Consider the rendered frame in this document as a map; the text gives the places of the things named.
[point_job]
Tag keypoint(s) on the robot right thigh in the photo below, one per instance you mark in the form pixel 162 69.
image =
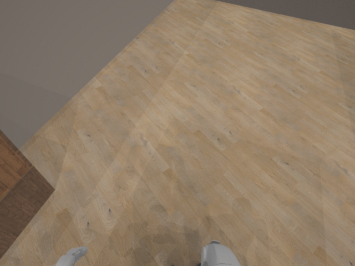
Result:
pixel 218 255

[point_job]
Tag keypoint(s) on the robot left hand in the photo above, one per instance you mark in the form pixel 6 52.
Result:
pixel 72 256

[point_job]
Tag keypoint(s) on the cupboard door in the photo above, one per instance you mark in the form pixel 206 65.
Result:
pixel 12 168

